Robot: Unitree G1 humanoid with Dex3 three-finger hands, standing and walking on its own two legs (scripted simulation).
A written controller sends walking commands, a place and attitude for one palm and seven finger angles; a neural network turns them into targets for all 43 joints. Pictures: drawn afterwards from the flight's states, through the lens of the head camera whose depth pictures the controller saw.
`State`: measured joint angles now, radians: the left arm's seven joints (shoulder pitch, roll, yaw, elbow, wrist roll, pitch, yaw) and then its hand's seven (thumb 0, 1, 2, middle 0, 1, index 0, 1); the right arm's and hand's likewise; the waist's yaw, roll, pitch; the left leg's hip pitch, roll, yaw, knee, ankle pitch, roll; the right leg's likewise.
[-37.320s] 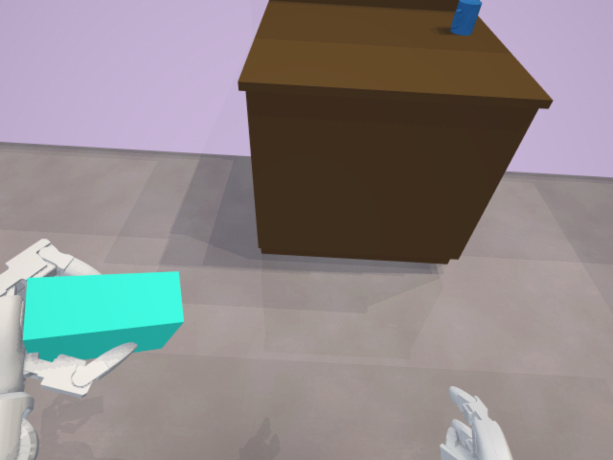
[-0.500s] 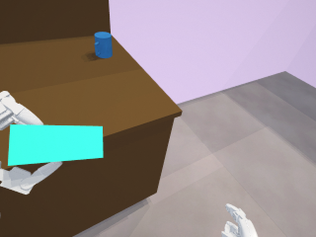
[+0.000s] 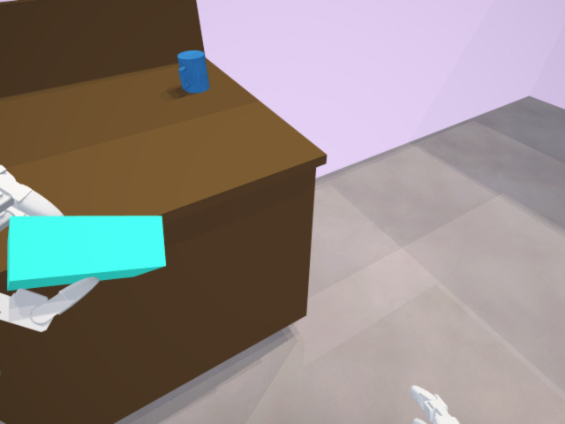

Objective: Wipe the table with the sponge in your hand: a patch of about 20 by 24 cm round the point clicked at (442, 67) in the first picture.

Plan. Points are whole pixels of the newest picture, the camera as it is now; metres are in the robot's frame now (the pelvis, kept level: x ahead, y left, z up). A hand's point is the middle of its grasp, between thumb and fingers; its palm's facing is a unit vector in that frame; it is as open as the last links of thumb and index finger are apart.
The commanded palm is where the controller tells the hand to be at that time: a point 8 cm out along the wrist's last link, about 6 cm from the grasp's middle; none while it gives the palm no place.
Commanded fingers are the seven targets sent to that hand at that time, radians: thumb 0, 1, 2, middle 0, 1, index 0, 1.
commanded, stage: stop stepping back and stand still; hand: left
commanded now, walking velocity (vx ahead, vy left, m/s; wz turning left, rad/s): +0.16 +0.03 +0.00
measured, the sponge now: (106, 251) +0.24 +0.19 +0.21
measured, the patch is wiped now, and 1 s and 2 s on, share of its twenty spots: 1.00 1.00 1.00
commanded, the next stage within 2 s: stand and wait in 0.10 s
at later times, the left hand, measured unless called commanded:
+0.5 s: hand (56, 225) +0.25 +0.23 +0.24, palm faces +0.46 -0.79 -0.41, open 9.6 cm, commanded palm +0.19 +0.29 +0.27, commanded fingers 0.00 0.10 1.30 -1.20 -1.60 -1.20 -1.60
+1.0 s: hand (16, 235) +0.23 +0.26 +0.25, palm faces +0.43 -0.80 -0.43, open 9.6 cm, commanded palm +0.18 +0.31 +0.27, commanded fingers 0.00 0.10 1.30 -1.20 -1.60 -1.20 -1.60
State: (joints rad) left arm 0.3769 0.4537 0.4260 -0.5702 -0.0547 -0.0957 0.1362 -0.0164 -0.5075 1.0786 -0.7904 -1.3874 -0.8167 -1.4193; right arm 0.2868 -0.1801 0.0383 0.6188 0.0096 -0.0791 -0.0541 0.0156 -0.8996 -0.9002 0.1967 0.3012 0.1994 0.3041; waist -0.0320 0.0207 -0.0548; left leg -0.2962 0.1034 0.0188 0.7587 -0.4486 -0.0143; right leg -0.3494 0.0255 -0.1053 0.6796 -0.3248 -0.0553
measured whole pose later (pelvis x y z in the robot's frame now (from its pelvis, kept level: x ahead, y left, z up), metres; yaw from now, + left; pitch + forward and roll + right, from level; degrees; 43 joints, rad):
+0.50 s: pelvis +0.03 +0.00 +0.01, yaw +1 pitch -1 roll +1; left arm 0.38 0.37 0.39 -0.59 -0.04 -0.14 0.13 -0.02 -0.51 1.08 -0.79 -1.39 -0.82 -1.42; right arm 0.19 -0.20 0.01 0.63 0.02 -0.08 -0.04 0.02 -0.90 -0.90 0.20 0.30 0.20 0.30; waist 0.01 0.04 0.02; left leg -0.34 0.04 0.00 0.73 -0.33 0.00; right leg -0.25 0.04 -0.07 0.59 -0.32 -0.08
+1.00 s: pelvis +0.02 +0.03 +0.02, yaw +0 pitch -1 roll -1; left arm 0.44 0.43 0.40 -0.64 -0.05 -0.14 0.14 -0.02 -0.51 1.08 -0.79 -1.39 -0.82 -1.42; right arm 0.18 -0.22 0.00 0.58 0.01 -0.03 -0.06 0.02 -0.90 -0.90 0.20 0.30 0.20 0.30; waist 0.01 0.03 0.02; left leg -0.25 0.04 0.01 0.51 -0.25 -0.01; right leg -0.21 0.05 -0.05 0.45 -0.23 -0.04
